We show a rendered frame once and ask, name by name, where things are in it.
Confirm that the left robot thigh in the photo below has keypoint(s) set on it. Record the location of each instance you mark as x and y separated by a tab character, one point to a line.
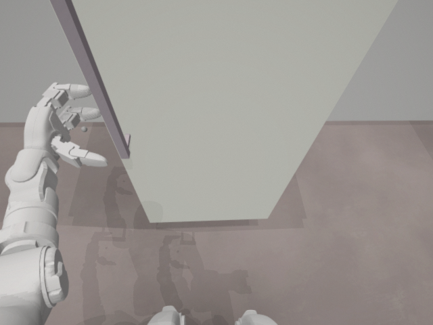
168	318

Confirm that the robot right shin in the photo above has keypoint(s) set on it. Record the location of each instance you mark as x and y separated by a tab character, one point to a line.
249	312

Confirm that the fridge door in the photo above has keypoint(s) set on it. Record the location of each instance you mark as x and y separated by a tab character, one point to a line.
223	98

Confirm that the handle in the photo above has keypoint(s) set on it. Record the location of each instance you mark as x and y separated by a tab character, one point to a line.
73	30

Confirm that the left robot upper arm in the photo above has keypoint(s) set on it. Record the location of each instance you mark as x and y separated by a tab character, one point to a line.
32	282

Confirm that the left robot forearm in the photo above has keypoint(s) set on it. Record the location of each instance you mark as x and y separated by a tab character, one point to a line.
32	212

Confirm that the robot left hand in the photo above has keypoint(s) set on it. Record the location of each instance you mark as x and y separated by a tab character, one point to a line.
43	125

